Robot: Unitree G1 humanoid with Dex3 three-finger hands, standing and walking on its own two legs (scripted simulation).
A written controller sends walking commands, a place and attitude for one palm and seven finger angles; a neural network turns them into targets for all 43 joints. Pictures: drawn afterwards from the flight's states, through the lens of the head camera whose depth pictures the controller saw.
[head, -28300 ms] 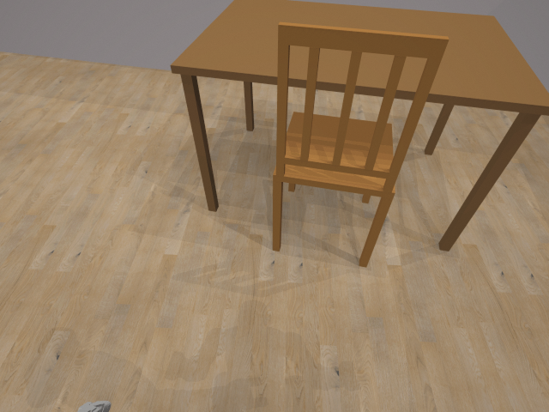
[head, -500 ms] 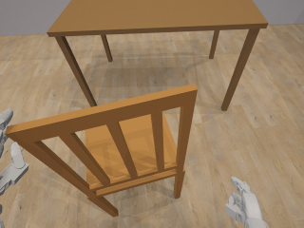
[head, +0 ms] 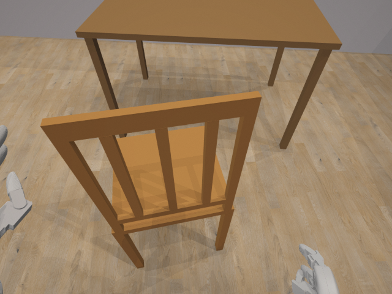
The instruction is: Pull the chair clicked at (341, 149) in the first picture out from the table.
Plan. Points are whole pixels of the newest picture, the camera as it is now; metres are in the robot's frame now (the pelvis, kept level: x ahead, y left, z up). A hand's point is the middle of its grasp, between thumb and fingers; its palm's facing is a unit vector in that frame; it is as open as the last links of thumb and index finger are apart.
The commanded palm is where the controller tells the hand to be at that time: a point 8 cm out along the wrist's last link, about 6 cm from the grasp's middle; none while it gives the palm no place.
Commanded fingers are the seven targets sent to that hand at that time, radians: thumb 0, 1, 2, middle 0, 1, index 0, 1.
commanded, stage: step back with the hand held close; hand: left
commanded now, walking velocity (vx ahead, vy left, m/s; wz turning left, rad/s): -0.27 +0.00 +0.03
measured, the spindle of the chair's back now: (168, 175) +0.40 +0.11 -0.04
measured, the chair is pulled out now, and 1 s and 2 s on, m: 0.60 0.60 0.60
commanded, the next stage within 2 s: stop stepping back and stand still in 1.34 s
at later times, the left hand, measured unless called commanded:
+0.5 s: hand (10, 222) +0.17 +0.26 +0.18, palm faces +0.49 -0.69 -0.53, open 7.4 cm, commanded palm +0.10 +0.30 +0.18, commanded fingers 0.00 0.90 0.90 -0.20 -0.30 -0.20 -0.30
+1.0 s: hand (8, 242) +0.15 +0.25 +0.18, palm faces +0.49 -0.68 -0.54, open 7.4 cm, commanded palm +0.08 +0.29 +0.18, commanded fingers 0.00 0.90 0.90 -0.20 -0.30 -0.20 -0.30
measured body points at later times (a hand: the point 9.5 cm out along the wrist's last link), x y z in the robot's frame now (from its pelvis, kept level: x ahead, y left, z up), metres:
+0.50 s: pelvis -0.03 -0.01 -0.01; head +0.01 +0.00 +0.43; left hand +0.14 +0.29 +0.21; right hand +0.15 -0.24 -0.10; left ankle +0.03 +0.13 -0.73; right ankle +0.10 -0.14 -0.73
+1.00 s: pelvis -0.04 -0.02 -0.02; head +0.00 -0.02 +0.43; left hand +0.12 +0.28 +0.20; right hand +0.15 -0.24 -0.11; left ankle +0.03 +0.13 -0.73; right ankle +0.00 -0.14 -0.73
